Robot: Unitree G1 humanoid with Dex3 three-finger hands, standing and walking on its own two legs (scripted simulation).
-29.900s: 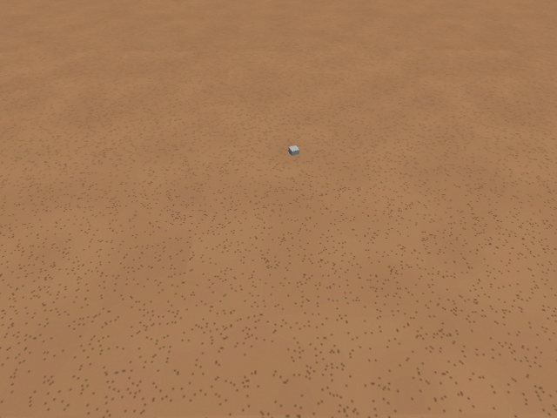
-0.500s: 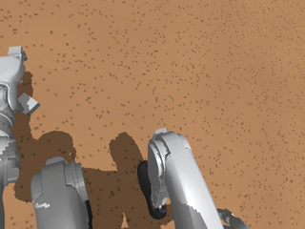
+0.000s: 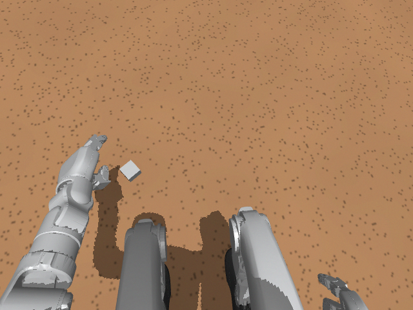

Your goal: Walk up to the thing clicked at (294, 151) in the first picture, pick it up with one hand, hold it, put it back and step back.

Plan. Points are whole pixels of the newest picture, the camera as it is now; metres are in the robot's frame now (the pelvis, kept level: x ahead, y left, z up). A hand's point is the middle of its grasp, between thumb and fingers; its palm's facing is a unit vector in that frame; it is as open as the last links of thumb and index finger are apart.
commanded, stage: home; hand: left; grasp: from above
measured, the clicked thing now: (130, 170) +0.52 +0.22 -0.45
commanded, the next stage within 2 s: none
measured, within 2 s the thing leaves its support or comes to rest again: neither
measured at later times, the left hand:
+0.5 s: hand (63, 217) +0.29 +0.18 +0.08, palm faces +0.07 -0.97 -0.24, open 7.4 cm
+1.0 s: hand out of the picture +0.23 +0.20 +0.21, palm faces +0.14 -0.97 -0.19, open 7.4 cm
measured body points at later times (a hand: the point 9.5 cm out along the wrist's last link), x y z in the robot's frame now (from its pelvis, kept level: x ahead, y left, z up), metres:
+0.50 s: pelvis +0.04 +0.00 +0.18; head +0.14 +0.02 +0.62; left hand +0.29 +0.23 +0.10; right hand +0.23 -0.23 +0.09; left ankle +0.07 +0.12 -0.43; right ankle +0.10 -0.13 -0.43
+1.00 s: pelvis +0.09 +0.01 +0.26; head +0.10 +0.01 +0.71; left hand +0.22 +0.25 +0.23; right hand +0.27 -0.22 +0.20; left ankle +0.07 +0.12 -0.43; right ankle +0.10 -0.13 -0.43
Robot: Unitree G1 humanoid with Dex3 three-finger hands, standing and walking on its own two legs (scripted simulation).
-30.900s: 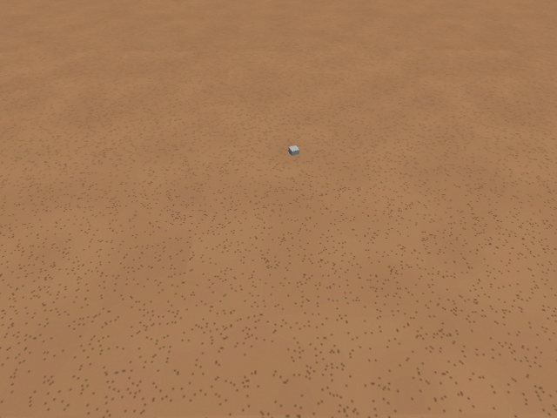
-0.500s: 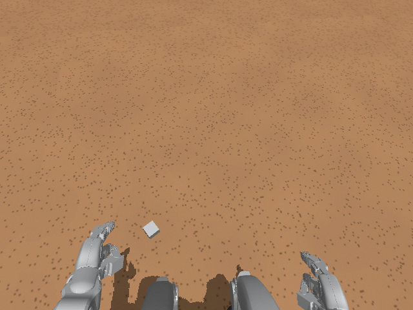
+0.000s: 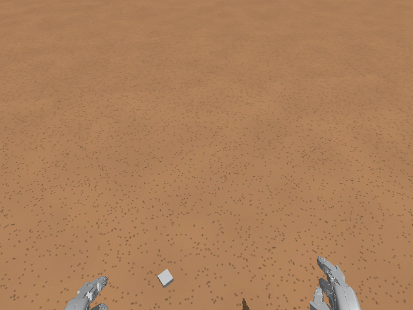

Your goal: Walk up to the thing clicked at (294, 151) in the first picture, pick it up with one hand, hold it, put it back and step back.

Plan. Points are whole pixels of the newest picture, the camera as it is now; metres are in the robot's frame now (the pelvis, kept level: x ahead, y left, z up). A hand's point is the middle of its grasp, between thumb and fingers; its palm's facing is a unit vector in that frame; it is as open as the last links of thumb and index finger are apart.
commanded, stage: home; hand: left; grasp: from above
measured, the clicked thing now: (165, 278) +0.45 +0.18 -0.70
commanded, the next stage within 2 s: stand in 1.86 s
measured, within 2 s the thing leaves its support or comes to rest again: neither
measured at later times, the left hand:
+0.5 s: hand out of the picture +0.15 +0.18 -0.05, palm faces +0.05 -0.98 -0.19, open 7.6 cm
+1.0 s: hand out of the picture +0.15 +0.18 -0.05, palm faces +0.05 -0.98 -0.19, open 7.4 cm
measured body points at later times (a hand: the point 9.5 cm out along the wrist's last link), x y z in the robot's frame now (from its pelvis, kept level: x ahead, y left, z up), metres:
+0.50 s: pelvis -0.01 +0.00 +0.00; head +0.00 +0.01 +0.45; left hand +0.14 +0.23 -0.03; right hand +0.14 -0.24 -0.07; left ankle +0.00 +0.11 -0.68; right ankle +0.00 -0.14 -0.68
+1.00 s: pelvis -0.01 +0.00 +0.00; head +0.00 +0.00 +0.45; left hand +0.14 +0.23 -0.03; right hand +0.15 -0.25 -0.06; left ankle +0.00 +0.11 -0.68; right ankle +0.00 -0.14 -0.68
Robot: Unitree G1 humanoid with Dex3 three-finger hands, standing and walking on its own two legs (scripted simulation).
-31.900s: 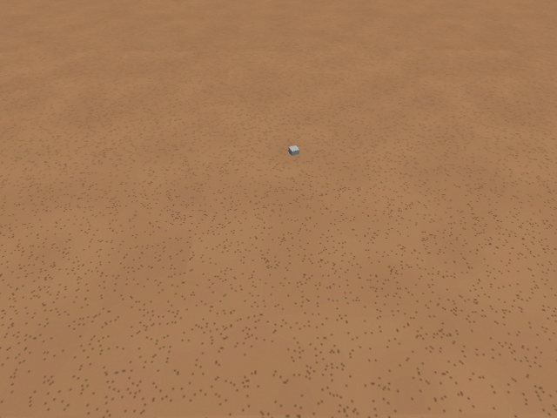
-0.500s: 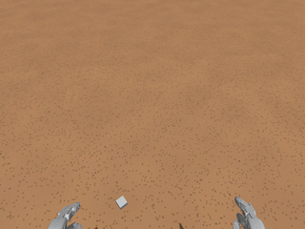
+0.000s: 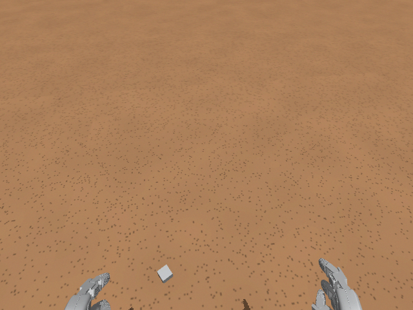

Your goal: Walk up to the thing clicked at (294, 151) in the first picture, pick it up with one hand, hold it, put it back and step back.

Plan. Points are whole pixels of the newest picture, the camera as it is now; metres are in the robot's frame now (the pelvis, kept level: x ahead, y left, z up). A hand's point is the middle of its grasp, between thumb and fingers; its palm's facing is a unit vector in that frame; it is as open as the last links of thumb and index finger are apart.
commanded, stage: home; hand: left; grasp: from above
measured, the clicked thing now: (165, 273) +0.46 +0.18 -0.70
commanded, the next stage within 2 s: stand in 0.86 s
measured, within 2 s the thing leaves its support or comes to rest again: neither
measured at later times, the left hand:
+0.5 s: hand out of the picture +0.17 +0.18 -0.04, palm faces +0.05 -0.98 -0.20, open 7.4 cm
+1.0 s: hand out of the picture +0.17 +0.19 -0.05, palm faces +0.03 -0.97 -0.24, open 7.4 cm
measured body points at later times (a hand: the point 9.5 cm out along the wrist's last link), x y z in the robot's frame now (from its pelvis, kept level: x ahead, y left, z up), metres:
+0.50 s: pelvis +0.01 +0.00 +0.00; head +0.02 +0.01 +0.45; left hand +0.16 +0.23 -0.03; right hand +0.17 -0.24 -0.06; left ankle +0.01 +0.12 -0.68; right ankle +0.02 -0.13 -0.68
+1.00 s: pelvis +0.00 +0.00 +0.00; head +0.02 +0.01 +0.45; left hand +0.17 +0.24 -0.04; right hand +0.16 -0.24 -0.07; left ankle +0.01 +0.12 -0.68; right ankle +0.02 -0.13 -0.68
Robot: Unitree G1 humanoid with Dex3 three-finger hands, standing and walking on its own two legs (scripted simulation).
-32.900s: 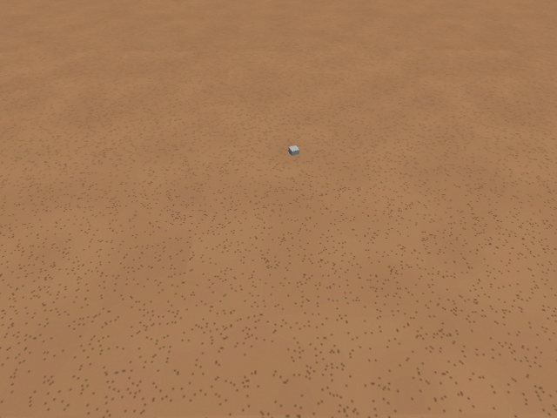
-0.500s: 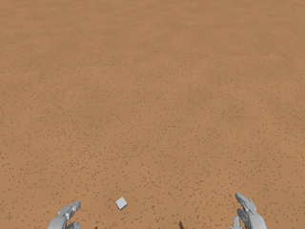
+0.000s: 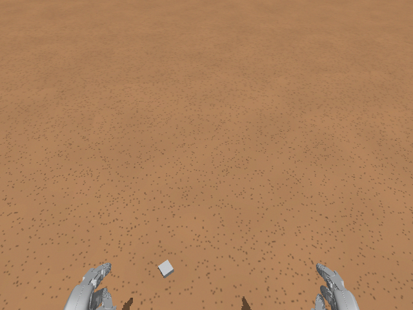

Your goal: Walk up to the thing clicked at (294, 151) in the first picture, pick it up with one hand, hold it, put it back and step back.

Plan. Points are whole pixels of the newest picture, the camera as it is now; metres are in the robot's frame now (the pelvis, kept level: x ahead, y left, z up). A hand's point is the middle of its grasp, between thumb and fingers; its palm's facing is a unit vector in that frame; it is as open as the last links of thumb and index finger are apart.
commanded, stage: stand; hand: left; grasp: from above
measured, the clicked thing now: (166, 268) +0.46 +0.18 -0.70
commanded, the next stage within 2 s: none
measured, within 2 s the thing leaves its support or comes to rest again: neither
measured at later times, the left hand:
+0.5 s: hand out of the picture +0.04 +0.23 -0.11, palm faces +0.04 -0.95 -0.31, open 7.4 cm
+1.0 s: hand out of the picture +0.05 +0.23 -0.10, palm faces +0.02 -0.94 -0.33, open 7.4 cm
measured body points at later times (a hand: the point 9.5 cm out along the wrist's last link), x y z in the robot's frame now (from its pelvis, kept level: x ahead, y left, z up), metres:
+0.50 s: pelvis +0.00 +0.00 +0.06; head +0.00 +0.00 +0.50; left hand +0.04 +0.28 -0.08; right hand +0.07 -0.27 -0.08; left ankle +0.01 +0.12 -0.68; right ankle +0.02 -0.14 -0.68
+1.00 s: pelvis +0.00 -0.01 +0.06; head +0.00 -0.02 +0.51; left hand +0.05 +0.28 -0.07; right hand +0.05 -0.30 -0.08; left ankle +0.01 +0.12 -0.68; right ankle +0.02 -0.14 -0.68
